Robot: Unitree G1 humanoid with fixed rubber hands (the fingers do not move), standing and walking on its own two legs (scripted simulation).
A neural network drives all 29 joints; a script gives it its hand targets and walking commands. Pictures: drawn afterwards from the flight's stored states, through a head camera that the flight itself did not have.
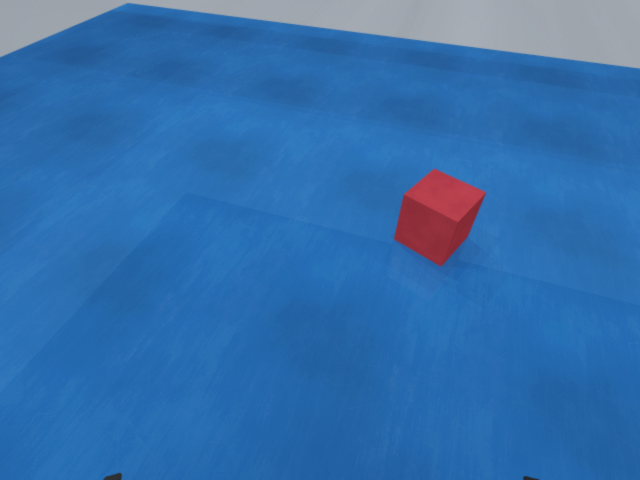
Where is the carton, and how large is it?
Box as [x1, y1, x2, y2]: [394, 169, 485, 265]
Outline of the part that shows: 433,169 404,194 394,239 437,264 441,265 467,236 485,192 438,170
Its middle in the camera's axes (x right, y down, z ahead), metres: +0.51 -0.12 +1.64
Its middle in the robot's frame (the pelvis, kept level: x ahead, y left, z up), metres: +1.26 -0.53 -0.64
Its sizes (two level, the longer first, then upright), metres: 0.240 0.239 0.259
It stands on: the floor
